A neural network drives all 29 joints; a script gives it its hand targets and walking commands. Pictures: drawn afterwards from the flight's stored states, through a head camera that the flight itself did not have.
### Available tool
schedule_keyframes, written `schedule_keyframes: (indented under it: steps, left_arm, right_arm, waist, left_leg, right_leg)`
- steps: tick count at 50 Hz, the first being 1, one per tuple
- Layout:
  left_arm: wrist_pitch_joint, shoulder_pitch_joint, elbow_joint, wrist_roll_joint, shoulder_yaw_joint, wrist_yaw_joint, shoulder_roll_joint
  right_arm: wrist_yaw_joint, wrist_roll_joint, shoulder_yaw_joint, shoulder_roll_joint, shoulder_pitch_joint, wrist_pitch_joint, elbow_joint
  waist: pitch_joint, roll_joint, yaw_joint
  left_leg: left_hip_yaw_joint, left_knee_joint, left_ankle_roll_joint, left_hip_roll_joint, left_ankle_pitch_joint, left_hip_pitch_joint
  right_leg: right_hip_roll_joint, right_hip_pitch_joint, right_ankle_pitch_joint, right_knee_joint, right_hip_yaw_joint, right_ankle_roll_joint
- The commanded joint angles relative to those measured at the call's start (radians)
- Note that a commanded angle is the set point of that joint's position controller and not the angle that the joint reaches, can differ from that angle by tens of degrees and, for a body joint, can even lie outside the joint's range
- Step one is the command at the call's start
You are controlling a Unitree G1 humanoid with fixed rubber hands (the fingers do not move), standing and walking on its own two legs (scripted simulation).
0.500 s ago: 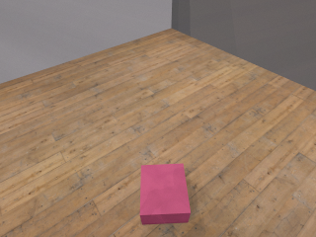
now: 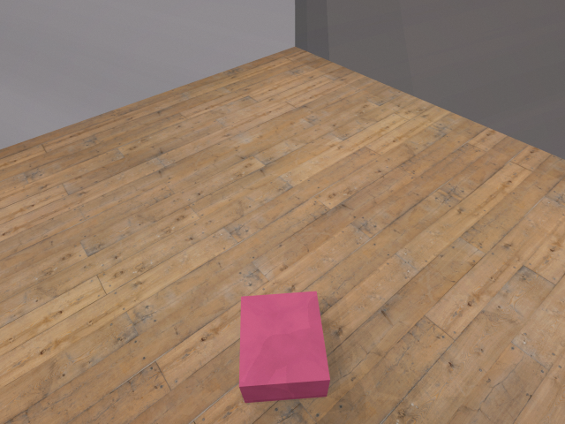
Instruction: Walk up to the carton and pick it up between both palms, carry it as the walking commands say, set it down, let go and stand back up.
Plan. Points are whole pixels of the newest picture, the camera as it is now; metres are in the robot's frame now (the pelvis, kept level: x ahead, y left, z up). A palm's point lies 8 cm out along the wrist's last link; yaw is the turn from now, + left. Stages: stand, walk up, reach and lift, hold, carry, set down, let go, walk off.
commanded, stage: walk up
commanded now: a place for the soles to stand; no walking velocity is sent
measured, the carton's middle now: (282, 344) +0.52 +0.03 -0.65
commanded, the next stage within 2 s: reach and lift in 0.44 s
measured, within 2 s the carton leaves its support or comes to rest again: neither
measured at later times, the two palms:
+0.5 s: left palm out of the picture +0.10 +0.32 -0.07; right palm out of the picture +0.07 -0.32 -0.09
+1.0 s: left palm (112, 397) +0.22 +0.29 -0.11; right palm (470, 397) +0.20 -0.27 -0.11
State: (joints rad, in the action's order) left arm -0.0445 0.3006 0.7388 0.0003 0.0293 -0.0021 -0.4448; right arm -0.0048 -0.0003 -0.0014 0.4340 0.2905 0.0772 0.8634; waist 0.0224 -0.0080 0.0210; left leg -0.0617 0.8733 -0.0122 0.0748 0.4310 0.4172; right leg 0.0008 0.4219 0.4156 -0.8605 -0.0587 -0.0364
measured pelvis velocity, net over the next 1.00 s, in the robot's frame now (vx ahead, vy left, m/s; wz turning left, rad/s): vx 0.02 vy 0.00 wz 0.00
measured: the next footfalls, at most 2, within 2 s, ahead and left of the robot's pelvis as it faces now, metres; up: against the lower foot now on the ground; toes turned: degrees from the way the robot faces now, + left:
none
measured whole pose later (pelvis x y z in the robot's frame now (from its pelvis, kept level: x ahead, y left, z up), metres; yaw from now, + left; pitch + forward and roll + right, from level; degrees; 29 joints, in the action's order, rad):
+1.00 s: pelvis +0.02 +0.00 +0.00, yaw +0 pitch +1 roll +0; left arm 0.01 -0.06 0.71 0.00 0.09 -0.05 -0.41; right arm 0.00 -0.03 0.03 0.31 -0.02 -0.01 0.64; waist 0.33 0.00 0.02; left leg -0.02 0.91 0.02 0.04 0.46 0.46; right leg 0.01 0.46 0.45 -0.89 -0.06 -0.04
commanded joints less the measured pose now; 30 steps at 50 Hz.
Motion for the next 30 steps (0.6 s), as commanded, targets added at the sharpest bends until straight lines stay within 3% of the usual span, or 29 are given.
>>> schedule_keyframes:
  steps: [1, 2, 3, 4, 5, 6, 7, 8, 9, 10, 11, 12, 13, 15, 17, 18, 19, 20, 21, 22, 23, 24, 25, 27, 28, 30]
  left_arm:
    - [-0.017, -0.054, -0.004, 0.023, 0.073, -0.001, -0.254]
    - [-0.013, -0.096, -0.022, 0.019, 0.062, -0.002, -0.218]
    - [-0.011, -0.112, -0.032, 0.016, 0.051, -0.004, -0.173]
    - [-0.011, -0.128, -0.040, 0.014, 0.048, -0.005, -0.143]
    - [-0.008, -0.118, -0.030, 0.018, 0.054, -0.003, -0.155]
    - [-0.008, -0.107, -0.024, 0.022, 0.062, -0.002, -0.186]
    - [-0.016, -0.065, -0.002, 0.025, 0.068, -0.002, -0.188]
    - [-0.022, -0.025, 0.010, 0.025, 0.068, -0.003, -0.185]
    - [-0.028, 0.004, 0.022, 0.030, 0.075, -0.003, -0.202]
    - [-0.035, 0.023, 0.026, 0.034, 0.086, -0.003, -0.247]
    - [-0.036, 0.038, 0.031, 0.026, 0.096, -0.001, -0.284]
    - [-0.034, 0.032, 0.017, 0.027, 0.099, -0.001, -0.303]
    - [-0.031, 0.014, 0.009, 0.027, 0.098, 0.001, -0.305]
    - [-0.025, -0.012, 0.007, 0.026, 0.090, 0.004, -0.284]
    - [-0.014, -0.089, -0.015, 0.018, 0.071, -0.001, -0.235]
    - [-0.009, -0.109, -0.023, 0.015, 0.058, -0.005, -0.187]
    - [-0.006, -0.124, -0.041, 0.009, 0.047, -0.007, -0.134]
    - [-0.003, -0.124, -0.040, 0.011, 0.050, -0.003, -0.128]
    - [0.000, -0.139, -0.042, 0.023, 0.065, -0.001, -0.184]
    - [-0.006, -0.116, -0.028, 0.024, 0.070, -0.003, -0.196]
    - [0.050, -0.292, -0.379, 0.044, 0.146, -0.025, 0.024]
    - [0.074, -0.282, -0.294, 0.065, 0.208, -0.043, -0.035]
    - [0.095, -0.256, -0.253, 0.076, 0.222, -0.052, -0.056]
    - [0.111, -0.252, -0.241, 0.077, 0.215, -0.051, -0.077]
    - [0.107, -0.261, -0.250, 0.082, 0.216, -0.051, -0.093]
    - [0.100, -0.288, -0.274, 0.099, 0.222, -0.055, -0.083]
  right_arm:
    - [0.020, -0.013, 0.071, 0.199, -0.020, 0.028, -0.030]
    - [0.021, -0.015, 0.077, 0.201, 0.021, 0.035, -0.015]
    - [0.024, -0.020, 0.090, 0.234, 0.054, 0.038, -0.008]
    - [0.027, -0.020, 0.099, 0.282, 0.071, 0.040, -0.011]
    - [0.029, -0.015, 0.104, 0.323, 0.061, 0.038, -0.008]
    - [0.029, -0.010, 0.109, 0.343, 0.017, 0.033, -0.017]
    - [0.026, -0.009, 0.105, 0.333, -0.015, 0.030, -0.015]
    - [0.022, -0.013, 0.095, 0.302, -0.048, 0.024, -0.024]
    - [0.017, -0.013, 0.081, 0.258, -0.081, 0.017, -0.039]
    - [0.016, -0.003, 0.071, 0.207, -0.095, 0.011, -0.055]
    - [0.019, -0.005, 0.066, 0.194, -0.112, 0.005, -0.054]
    - [0.023, -0.012, 0.070, 0.218, -0.106, 0.001, -0.054]
    - [0.024, -0.012, 0.071, 0.230, -0.096, 0.002, -0.051]
    - [0.020, -0.011, 0.071, 0.215, -0.067, 0.009, -0.038]
    - [0.021, -0.012, 0.072, 0.196, 0.023, 0.024, -0.007]
    - [0.024, -0.021, 0.084, 0.212, 0.065, 0.032, 0.010]
    - [0.029, -0.029, 0.100, 0.279, 0.097, 0.036, 0.010]
    - [0.031, -0.023, 0.105, 0.330, 0.093, 0.038, 0.006]
    - [0.034, -0.014, 0.110, 0.352, 0.043, 0.035, -0.013]
    - [0.032, -0.011, 0.110, 0.349, 0.000, 0.035, -0.020]
    - [-0.022, -0.022, 0.134, 0.097, -0.351, -0.067, -0.371]
    - [-0.024, -0.057, 0.145, 0.114, -0.394, -0.109, -0.454]
    - [-0.025, -0.064, 0.172, 0.104, -0.346, -0.134, -0.437]
    - [-0.023, -0.086, 0.210, 0.118, -0.272, -0.138, -0.419]
    - [-0.019, -0.106, 0.238, 0.132, -0.239, -0.137, -0.420]
    - [-0.021, -0.121, 0.255, 0.100, -0.222, -0.145, -0.399]
  waist:
    - [0.021, 0.160, -0.010]
    - [0.010, 0.134, 0.013]
    - [-0.014, 0.056, 0.030]
    - [-0.014, -0.034, 0.035]
    - [0.004, -0.051, 0.015]
    - [0.027, -0.034, -0.007]
    - [0.008, -0.026, -0.028]
    - [-0.002, -0.016, -0.053]
    - [0.004, 0.047, -0.069]
    - [0.001, 0.186, -0.070]
    - [0.032, 0.218, -0.077]
    - [0.042, 0.191, -0.079]
    - [0.056, 0.162, -0.070]
    - [0.072, 0.167, -0.053]
    - [0.042, 0.173, 0.008]
    - [0.016, 0.117, 0.030]
    - [-0.004, -0.048, 0.043]
    - [0.014, -0.135, 0.028]
    - [0.064, -0.094, 0.016]
    - [0.067, -0.076, -0.006]
    - [0.289, -0.055, -0.078]
    - [0.309, -0.047, -0.081]
    - [0.329, -0.003, -0.073]
    - [0.251, 0.009, -0.056]
    - [0.231, 0.048, -0.049]
    - [0.191, 0.054, -0.039]
  left_leg:
    - [0.011, -0.178, -0.052, -0.031, 0.071, 0.019]
    - [0.035, -0.235, -0.058, -0.027, -0.022, -0.087]
    - [0.149, -0.286, -0.082, 0.044, -0.085, -0.182]
    - [0.345, -0.365, -0.144, 0.154, -0.077, -0.229]
    - [0.470, -0.432, -0.225, 0.260, -0.026, -0.224]
    - [0.471, -0.420, -0.258, 0.293, -0.037, -0.165]
    - [0.426, -0.380, -0.247, 0.276, -0.084, -0.110]
    - [0.351, -0.329, -0.202, 0.229, -0.110, -0.033]
    - [0.231, -0.221, -0.140, 0.146, -0.112, 0.061]
    - [0.081, -0.044, -0.067, 0.015, -0.076, 0.173]
    - [-0.002, 0.035, -0.033, -0.042, 0.059, 0.256]
    - [0.032, 0.063, -0.034, -0.027, 0.173, 0.268]
    - [0.041, 0.065, -0.032, -0.013, 0.188, 0.250]
    - [0.032, -0.019, -0.037, -0.011, 0.185, 0.169]
    - [-0.003, -0.233, -0.048, -0.034, -0.030, -0.071]
    - [0.065, -0.298, -0.060, -0.016, -0.084, -0.177]
    - [0.305, -0.378, -0.118, 0.122, -0.102, -0.258]
    - [0.538, -0.477, -0.221, 0.277, -0.039, -0.271]
    - [0.558, -0.489, -0.292, 0.340, -0.066, -0.214]
    - [0.503, -0.451, -0.306, 0.336, -0.122, -0.147]
    - [0.153, -0.319, -0.049, -0.019, 0.150, 0.221]
    - [0.053, -0.305, 0.010, -0.072, 0.296, 0.267]
    - [0.029, -0.271, 0.019, -0.096, 0.257, 0.216]
    - [-0.011, -0.240, 0.037, -0.114, 0.189, 0.112]
    - [-0.029, -0.224, 0.056, -0.122, 0.162, 0.059]
    - [-0.040, -0.181, 0.060, -0.136, 0.092, -0.067]
  right_leg:
    - [-0.252, -0.058, -0.183, 0.325, 0.373, -0.173]
    - [-0.200, 0.016, -0.204, 0.270, 0.298, -0.129]
    - [-0.135, 0.104, -0.197, 0.164, 0.214, -0.077]
    - [-0.052, 0.197, -0.149, 0.022, 0.111, -0.029]
    - [-0.032, 0.207, -0.069, -0.027, 0.053, -0.013]
    - [-0.047, 0.170, 0.035, 0.001, 0.062, -0.012]
    - [-0.048, 0.081, 0.039, 0.063, 0.071, -0.009]
    - [-0.042, -0.016, 0.009, 0.143, 0.089, -0.021]
    - [-0.079, -0.097, 0.016, 0.267, 0.182, -0.038]
    - [-0.168, -0.176, 0.048, 0.411, 0.395, -0.087]
    - [-0.278, -0.220, 0.034, 0.474, 0.539, -0.149]
    - [-0.331, -0.205, 0.012, 0.481, 0.597, -0.191]
    - [-0.341, -0.183, -0.020, 0.476, 0.584, -0.211]
    - [-0.306, -0.129, -0.134, 0.435, 0.483, -0.182]
    - [-0.211, -0.009, -0.191, 0.341, 0.309, -0.131]
    - [-0.158, 0.073, -0.198, 0.246, 0.246, -0.091]
    - [-0.071, 0.192, -0.133, 0.052, 0.142, -0.033]
    - [-0.010, 0.264, -0.009, -0.084, 0.047, 0.000]
    - [-0.045, 0.263, 0.142, -0.091, 0.080, -0.001]
    - [-0.059, 0.186, 0.152, -0.049, 0.094, 0.000]
    - [0.045, 0.046, 0.128, 0.210, -0.016, 0.028]
    - [0.088, -0.048, 0.213, 0.254, 0.033, 0.020]
    - [0.075, -0.023, 0.253, 0.290, 0.077, 0.035]
    - [0.028, 0.005, 0.269, 0.329, 0.089, 0.032]
    - [0.006, 0.025, 0.277, 0.352, 0.089, 0.025]
    - [-0.022, 0.076, 0.273, 0.373, 0.082, 0.016]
